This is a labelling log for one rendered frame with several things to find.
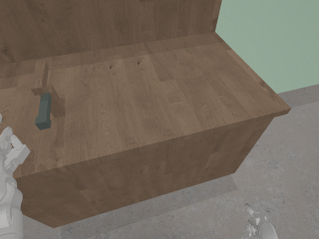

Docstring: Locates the tap lever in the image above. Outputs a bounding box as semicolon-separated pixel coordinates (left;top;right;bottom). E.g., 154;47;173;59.
35;89;52;130

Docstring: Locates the robot left forearm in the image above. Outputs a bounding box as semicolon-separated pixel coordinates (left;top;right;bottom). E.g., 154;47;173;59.
0;173;24;239

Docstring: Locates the left robot hand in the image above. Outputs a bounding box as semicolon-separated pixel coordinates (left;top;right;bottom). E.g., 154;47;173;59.
0;114;31;177

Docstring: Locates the counter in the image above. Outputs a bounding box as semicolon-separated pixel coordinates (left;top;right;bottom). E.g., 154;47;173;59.
0;0;291;228

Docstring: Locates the right robot hand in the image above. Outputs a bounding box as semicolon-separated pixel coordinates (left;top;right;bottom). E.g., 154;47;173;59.
241;203;278;239

